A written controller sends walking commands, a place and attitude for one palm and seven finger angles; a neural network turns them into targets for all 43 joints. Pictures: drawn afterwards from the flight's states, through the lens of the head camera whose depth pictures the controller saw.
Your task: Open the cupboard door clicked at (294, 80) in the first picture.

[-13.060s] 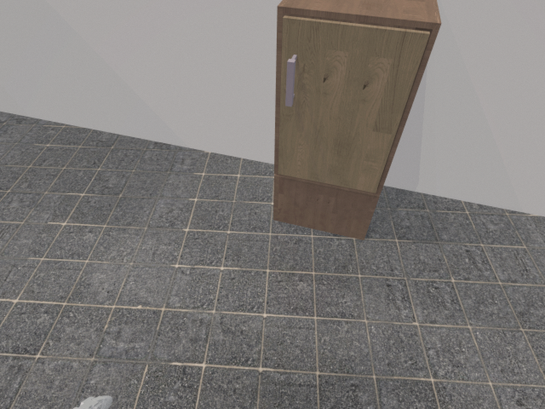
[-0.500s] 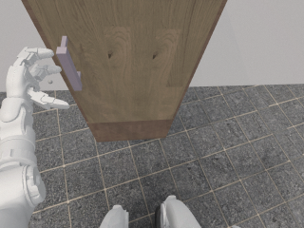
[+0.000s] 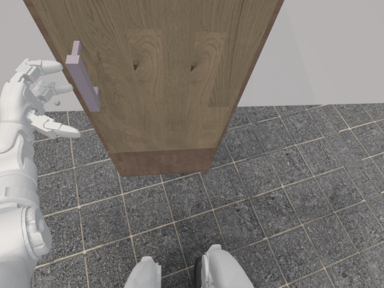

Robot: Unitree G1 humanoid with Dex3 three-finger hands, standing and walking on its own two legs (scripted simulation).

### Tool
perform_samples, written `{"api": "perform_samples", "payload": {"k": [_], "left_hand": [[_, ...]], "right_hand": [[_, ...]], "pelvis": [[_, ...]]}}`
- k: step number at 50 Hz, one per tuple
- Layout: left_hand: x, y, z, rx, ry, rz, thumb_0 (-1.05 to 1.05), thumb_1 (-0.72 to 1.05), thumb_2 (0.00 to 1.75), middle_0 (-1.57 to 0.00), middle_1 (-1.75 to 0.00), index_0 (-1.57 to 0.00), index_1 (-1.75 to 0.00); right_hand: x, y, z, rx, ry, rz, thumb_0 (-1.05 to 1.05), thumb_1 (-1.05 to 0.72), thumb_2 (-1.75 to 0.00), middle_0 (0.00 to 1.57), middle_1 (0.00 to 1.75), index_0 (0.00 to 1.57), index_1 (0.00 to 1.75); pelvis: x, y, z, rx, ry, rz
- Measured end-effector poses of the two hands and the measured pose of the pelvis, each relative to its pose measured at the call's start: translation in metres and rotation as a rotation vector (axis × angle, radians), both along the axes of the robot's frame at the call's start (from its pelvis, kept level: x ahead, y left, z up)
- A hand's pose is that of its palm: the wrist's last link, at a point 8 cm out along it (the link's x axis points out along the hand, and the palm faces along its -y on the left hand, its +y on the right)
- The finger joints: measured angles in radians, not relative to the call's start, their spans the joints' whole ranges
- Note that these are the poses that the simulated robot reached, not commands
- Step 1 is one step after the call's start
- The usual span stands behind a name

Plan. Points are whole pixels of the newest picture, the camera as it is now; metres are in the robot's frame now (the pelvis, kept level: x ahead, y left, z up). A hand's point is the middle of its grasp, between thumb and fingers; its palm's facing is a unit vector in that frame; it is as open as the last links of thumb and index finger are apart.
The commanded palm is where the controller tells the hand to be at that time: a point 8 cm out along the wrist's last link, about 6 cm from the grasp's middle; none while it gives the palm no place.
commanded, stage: slide the fingers in behind the handle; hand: left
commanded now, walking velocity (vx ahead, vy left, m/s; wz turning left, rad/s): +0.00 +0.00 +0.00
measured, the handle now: (86, 79) +0.53 +0.21 +0.06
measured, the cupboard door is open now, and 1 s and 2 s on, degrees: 0 0 0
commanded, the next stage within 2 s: close the thumb around the handle in 1.48 s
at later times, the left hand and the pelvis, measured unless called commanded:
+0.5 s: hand (73, 100) +0.47 +0.22 +0.06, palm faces +0.03 -1.00 -0.01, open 14.0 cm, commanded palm +0.44 +0.26 +0.06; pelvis +0.00 +0.00 +0.00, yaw +0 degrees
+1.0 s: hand (93, 102) +0.47 +0.18 +0.06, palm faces +0.03 -1.00 -0.01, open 14.0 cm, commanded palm +0.44 +0.24 +0.06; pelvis +0.00 +0.00 +0.00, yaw +0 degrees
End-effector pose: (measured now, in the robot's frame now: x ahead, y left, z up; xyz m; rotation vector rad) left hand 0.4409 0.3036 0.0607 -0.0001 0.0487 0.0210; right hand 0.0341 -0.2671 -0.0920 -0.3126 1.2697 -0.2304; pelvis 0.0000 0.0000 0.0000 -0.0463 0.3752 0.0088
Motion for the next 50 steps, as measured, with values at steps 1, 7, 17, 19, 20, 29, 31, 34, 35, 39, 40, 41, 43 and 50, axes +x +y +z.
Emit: {"api": "perform_samples", "payload": {"k": [1,7,17,19,20,29,31,34,35,39,40,41,43,50], "left_hand": [[0.000,-0.002,-0.001,-0.002,0.000,0.000,-0.01,-0.50,0.30,-0.30,-1.20,-0.30,-1.20],[0.006,-0.012,-0.005,0.000,-0.011,0.015,-0.02,-0.50,0.30,-0.30,-1.20,-0.30,-1.20],[0.007,-0.021,-0.002,0.000,-0.003,0.016,-0.02,-0.50,0.30,-0.30,-1.20,-0.30,-1.20],[0.007,-0.022,-0.002,0.000,0.003,0.021,-0.02,-0.50,0.30,-0.30,-1.20,-0.30,-1.20],[0.007,-0.022,-0.002,0.003,0.001,0.021,-0.02,-0.50,0.30,-0.30,-1.20,-0.30,-1.20],[0.003,-0.038,0.000,-0.002,-0.028,0.008,-0.02,-0.50,0.30,-0.30,-1.20,-0.30,-1.20],[0.001,-0.041,-0.001,0.000,-0.024,0.007,-0.01,-0.50,0.30,-0.30,-1.20,-0.30,-1.20],[0.000,-0.047,-0.002,0.005,-0.021,0.008,-0.01,-0.50,0.30,-0.30,-1.20,-0.30,-1.20],[-0.001,-0.048,-0.002,0.005,-0.022,0.011,-0.02,-0.50,0.30,-0.30,-1.20,-0.30,-1.20],[-0.001,-0.052,-0.001,0.007,-0.036,0.025,-0.02,-0.50,0.30,-0.30,-1.20,-0.30,-1.20],[-0.002,-0.053,-0.001,0.009,-0.038,0.026,-0.02,-0.50,0.30,-0.30,-1.20,-0.30,-1.20],[-0.002,-0.053,-0.001,0.011,-0.038,0.026,-0.02,-0.50,0.30,-0.30,-1.20,-0.30,-1.20],[-0.001,-0.055,-0.001,0.014,-0.035,0.024,-0.02,-0.50,0.30,-0.30,-1.20,-0.30,-1.20],[0.004,-0.066,-0.003,0.009,-0.029,0.014,-0.02,-0.50,0.30,-0.30,-1.20,-0.30,-1.20]], "right_hand": [[0.000,0.000,0.000,0.000,-0.002,0.001,0.01,-0.91,-0.90,0.21,0.30,0.21,0.30],[0.001,0.003,-0.001,0.003,-0.013,-0.001,0.01,-0.91,-0.90,0.21,0.30,0.21,0.30],[0.003,0.013,-0.003,0.042,-0.025,-0.012,0.01,-0.91,-0.90,0.21,0.30,0.21,0.30],[0.004,0.014,-0.003,0.045,-0.027,-0.011,0.01,-0.91,-0.90,0.21,0.30,0.21,0.30],[0.004,0.014,-0.003,0.046,-0.028,-0.009,0.01,-0.91,-0.90,0.21,0.30,0.21,0.30],[0.009,0.013,-0.004,0.051,-0.040,-0.003,0.01,-0.91,-0.90,0.21,0.30,0.21,0.30],[0.010,0.012,-0.003,0.052,-0.049,-0.004,0.01,-0.91,-0.90,0.21,0.30,0.21,0.30],[0.012,0.012,-0.003,0.055,-0.059,0.000,0.01,-0.91,-0.90,0.21,0.30,0.21,0.30],[0.013,0.012,-0.003,0.055,-0.061,0.002,0.01,-0.91,-0.90,0.21,0.30,0.20,0.30],[0.013,0.011,-0.004,0.056,-0.071,0.006,0.01,-0.91,-0.90,0.21,0.30,0.20,0.30],[0.013,0.010,-0.005,0.057,-0.072,0.008,0.01,-0.91,-0.90,0.21,0.30,0.20,0.30],[0.013,0.010,-0.005,0.058,-0.072,0.009,0.01,-0.91,-0.90,0.21,0.30,0.20,0.30],[0.011,0.010,-0.007,0.060,-0.070,0.010,0.01,-0.91,-0.90,0.21,0.30,0.20,0.30],[0.005,0.008,-0.011,0.062,-0.058,0.009,0.01,-0.91,-0.90,0.21,0.30,0.20,0.30]], "pelvis": [[0.000,0.000,0.000,0.000,0.000,0.000],[-0.001,0.001,-0.001,0.001,0.004,-0.002],[0.003,0.003,0.001,0.004,-0.002,-0.009],[0.003,0.003,0.001,0.004,-0.003,-0.008],[0.003,0.003,0.001,0.004,-0.003,-0.007],[0.005,0.003,0.002,0.006,-0.010,-0.004],[0.005,0.003,0.002,0.007,-0.012,-0.004],[0.004,0.002,0.003,0.009,-0.017,-0.004],[0.003,0.002,0.002,0.010,-0.018,-0.004],[0.001,0.001,0.002,0.012,-0.020,-0.003],[0.001,0.000,0.001,0.013,-0.020,-0.003],[0.000,0.000,0.001,0.014,-0.020,-0.003],[-0.001,-0.001,0.000,0.015,-0.020,-0.002],[-0.004,-0.003,-0.002,0.017,-0.013,0.001]]}}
